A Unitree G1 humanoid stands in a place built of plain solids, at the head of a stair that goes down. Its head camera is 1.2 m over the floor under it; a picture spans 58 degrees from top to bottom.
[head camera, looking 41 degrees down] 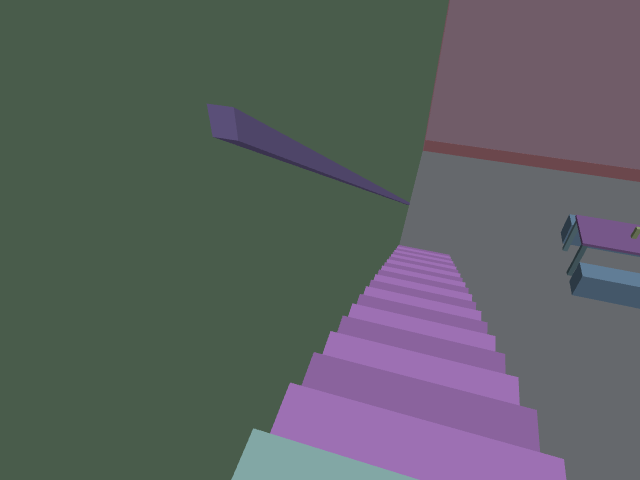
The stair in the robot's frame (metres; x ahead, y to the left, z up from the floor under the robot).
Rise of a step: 0.20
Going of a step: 0.28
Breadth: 0.91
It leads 17 degrees to the right of straight ahead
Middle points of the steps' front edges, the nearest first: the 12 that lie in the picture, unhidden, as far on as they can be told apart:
0.71 -0.33 -0.20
0.97 -0.41 -0.40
1.24 -0.49 -0.60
1.50 -0.57 -0.80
1.77 -0.65 -1.00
2.03 -0.73 -1.21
2.30 -0.81 -1.41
2.56 -0.89 -1.61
2.83 -0.97 -1.81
3.09 -1.05 -2.01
3.36 -1.14 -2.21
3.62 -1.22 -2.41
